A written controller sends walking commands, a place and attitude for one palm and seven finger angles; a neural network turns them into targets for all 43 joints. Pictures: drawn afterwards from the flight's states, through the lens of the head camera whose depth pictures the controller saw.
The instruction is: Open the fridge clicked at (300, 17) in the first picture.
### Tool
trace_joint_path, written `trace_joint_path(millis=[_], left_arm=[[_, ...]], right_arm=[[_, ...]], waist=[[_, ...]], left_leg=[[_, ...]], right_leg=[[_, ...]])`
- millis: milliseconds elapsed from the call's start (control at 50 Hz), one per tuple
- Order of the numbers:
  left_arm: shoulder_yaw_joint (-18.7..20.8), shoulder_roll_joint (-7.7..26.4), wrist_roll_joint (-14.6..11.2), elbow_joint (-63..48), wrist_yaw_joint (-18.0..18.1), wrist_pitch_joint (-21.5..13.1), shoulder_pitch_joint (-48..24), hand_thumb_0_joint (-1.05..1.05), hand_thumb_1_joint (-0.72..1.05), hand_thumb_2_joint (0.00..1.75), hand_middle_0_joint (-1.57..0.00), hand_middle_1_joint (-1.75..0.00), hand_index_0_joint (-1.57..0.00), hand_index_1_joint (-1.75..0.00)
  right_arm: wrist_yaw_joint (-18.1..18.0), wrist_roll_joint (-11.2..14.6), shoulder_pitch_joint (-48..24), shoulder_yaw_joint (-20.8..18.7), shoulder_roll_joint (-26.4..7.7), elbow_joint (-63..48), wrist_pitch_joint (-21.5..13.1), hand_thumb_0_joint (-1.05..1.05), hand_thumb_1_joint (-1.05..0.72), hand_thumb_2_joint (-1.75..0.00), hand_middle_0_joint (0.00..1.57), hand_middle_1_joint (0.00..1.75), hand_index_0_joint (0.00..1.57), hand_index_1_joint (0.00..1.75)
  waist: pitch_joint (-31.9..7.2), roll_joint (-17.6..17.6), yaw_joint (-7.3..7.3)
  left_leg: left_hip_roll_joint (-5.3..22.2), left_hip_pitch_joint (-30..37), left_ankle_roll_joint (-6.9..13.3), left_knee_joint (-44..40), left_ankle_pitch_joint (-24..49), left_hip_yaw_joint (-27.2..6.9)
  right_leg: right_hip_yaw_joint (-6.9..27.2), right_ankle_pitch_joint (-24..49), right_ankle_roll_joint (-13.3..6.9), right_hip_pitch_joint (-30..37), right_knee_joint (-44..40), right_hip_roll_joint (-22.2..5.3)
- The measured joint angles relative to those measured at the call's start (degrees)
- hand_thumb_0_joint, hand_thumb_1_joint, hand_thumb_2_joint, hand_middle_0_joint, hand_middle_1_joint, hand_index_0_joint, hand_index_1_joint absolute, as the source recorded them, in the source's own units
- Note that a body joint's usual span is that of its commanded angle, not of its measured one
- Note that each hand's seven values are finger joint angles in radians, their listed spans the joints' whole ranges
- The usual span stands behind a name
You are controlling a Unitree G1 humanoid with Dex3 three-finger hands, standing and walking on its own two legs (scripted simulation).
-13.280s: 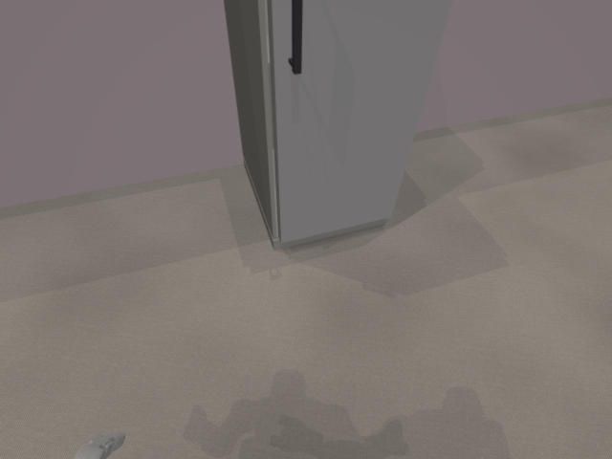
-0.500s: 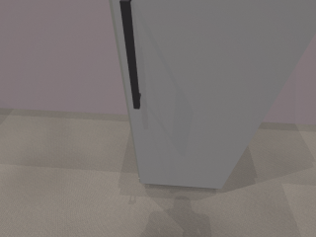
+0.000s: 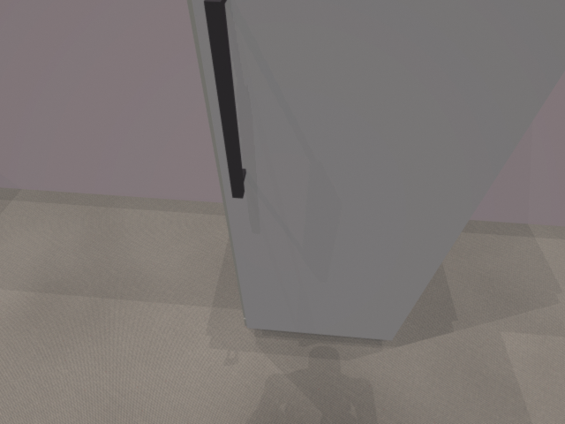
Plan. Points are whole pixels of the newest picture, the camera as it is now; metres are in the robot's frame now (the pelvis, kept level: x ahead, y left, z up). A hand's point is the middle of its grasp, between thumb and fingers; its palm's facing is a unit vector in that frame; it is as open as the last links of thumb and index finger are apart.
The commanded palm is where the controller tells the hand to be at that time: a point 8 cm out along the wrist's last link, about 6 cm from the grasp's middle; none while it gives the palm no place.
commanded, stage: look again from close up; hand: left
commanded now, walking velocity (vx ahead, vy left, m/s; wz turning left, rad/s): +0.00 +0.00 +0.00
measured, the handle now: (231, 111) +0.50 +0.11 +0.19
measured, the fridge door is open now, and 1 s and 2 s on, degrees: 0 0 0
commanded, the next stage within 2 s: raise the hand to about handle height in 0.96 s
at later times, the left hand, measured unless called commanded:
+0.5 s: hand out of the picture -0.01 +0.16 -0.18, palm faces +0.04 -0.98 -0.18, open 7.4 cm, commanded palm none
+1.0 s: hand out of the picture -0.01 +0.16 -0.18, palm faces +0.03 -0.99 -0.17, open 7.4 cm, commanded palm none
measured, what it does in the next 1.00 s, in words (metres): stands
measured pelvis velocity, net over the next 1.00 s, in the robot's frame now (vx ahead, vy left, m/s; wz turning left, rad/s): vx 0.01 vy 0.00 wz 0.00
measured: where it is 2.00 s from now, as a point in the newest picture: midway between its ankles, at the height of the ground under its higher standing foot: outside the picture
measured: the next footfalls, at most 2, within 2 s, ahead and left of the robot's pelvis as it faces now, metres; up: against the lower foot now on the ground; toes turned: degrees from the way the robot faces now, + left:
none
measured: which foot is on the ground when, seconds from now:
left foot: down 0.00-1.00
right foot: down 0.00-1.00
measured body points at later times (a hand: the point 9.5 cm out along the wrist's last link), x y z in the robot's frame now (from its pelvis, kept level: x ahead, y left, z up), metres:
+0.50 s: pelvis +0.00 -0.01 +0.00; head +0.01 -0.01 +0.45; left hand -0.01 +0.21 -0.16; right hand -0.01 -0.22 -0.16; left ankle -0.02 +0.12 -0.74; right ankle -0.02 -0.08 -0.74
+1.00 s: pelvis +0.01 +0.00 +0.00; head +0.02 +0.00 +0.45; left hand -0.01 +0.21 -0.16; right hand -0.01 -0.21 -0.16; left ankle -0.02 +0.12 -0.74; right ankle -0.02 -0.08 -0.74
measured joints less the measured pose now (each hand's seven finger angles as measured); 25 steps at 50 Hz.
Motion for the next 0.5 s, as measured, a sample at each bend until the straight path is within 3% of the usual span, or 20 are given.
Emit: trace_joint_path(millis=[500], left_arm=[[0.02, -0.38, -0.05, 0.06, 0.13, -0.09, 0.72, 0.01, 0.91, 0.9, -0.2, -0.3, -0.2, -0.3]], right_arm=[[-0.24, -0.03, 0.73, -0.05, 0.87, 0.57, -0.11, 0.01, -0.91, -0.9, 0.19, 0.3, 0.2, 0.3]], waist=[[-0.18, -0.34, 0.26]], left_leg=[[0.51, 0.29, -0.55, -0.04, -0.3, -0.37]], right_leg=[[-0.34, -0.23, -0.52, 0.53, -0.4, 0.52]])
